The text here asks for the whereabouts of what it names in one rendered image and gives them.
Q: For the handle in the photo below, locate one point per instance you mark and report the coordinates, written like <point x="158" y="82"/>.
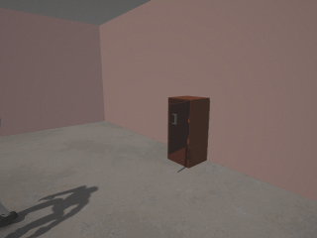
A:
<point x="175" y="119"/>

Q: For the cupboard door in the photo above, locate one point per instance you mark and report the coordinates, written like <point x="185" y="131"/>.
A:
<point x="177" y="134"/>

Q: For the right robot shin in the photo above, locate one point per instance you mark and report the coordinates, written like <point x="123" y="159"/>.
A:
<point x="3" y="210"/>

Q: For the right robot foot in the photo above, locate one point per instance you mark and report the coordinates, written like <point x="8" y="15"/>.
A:
<point x="12" y="215"/>

